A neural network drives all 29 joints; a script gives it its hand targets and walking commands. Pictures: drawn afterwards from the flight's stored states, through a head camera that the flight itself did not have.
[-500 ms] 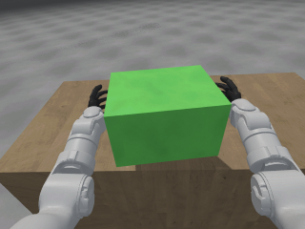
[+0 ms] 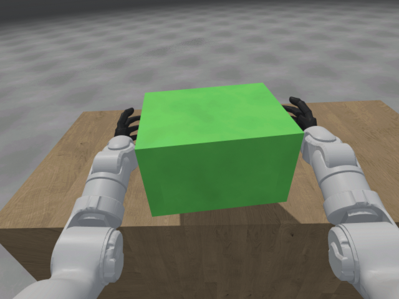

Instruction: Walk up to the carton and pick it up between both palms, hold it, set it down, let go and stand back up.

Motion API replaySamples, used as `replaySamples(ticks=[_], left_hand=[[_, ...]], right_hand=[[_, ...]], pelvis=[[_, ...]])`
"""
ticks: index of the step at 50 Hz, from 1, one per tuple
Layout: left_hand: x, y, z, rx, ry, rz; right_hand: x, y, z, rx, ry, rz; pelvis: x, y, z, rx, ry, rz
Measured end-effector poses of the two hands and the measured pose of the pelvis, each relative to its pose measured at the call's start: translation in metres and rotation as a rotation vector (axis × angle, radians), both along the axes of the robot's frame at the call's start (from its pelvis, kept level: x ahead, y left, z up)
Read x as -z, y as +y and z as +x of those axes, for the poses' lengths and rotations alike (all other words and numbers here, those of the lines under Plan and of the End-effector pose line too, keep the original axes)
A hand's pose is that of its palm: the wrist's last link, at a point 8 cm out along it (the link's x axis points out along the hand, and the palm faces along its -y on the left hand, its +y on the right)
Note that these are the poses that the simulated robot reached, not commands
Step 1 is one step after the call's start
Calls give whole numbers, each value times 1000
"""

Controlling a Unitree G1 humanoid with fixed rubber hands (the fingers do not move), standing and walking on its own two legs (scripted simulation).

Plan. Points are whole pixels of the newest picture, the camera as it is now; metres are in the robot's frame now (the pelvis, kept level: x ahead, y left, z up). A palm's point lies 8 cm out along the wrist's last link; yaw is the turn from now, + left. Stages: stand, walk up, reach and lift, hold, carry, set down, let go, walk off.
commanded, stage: hold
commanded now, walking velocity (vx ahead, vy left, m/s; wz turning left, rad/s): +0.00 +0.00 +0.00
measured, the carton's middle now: (211, 144) +0.41 +0.02 +0.16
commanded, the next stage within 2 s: none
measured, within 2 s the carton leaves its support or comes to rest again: neither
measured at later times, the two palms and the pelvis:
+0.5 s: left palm (123, 140) +0.37 +0.20 +0.20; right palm (307, 130) +0.39 -0.17 +0.21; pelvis +0.00 +0.00 +0.00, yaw +0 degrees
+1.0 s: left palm (124, 139) +0.38 +0.20 +0.19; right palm (307, 129) +0.39 -0.18 +0.21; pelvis +0.00 +0.00 +0.00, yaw +0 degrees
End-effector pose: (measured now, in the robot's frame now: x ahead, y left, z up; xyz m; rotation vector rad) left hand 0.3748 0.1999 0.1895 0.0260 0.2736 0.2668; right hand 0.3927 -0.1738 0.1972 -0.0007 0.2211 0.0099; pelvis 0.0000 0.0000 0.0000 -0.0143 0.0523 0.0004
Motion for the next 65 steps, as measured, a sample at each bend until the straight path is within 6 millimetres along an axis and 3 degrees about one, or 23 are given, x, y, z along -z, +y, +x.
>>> replaySamples(ticks=[17,65], left_hand=[[-8,-1,-3,20,4,13],[-7,-2,6,40,20,27]], right_hand=[[-10,-1,-7,12,-9,-9],[-11,-2,-1,25,-11,-13]], pelvis=[[0,1,-1,-2,-17,-1],[-2,4,4,-6,-14,-2]])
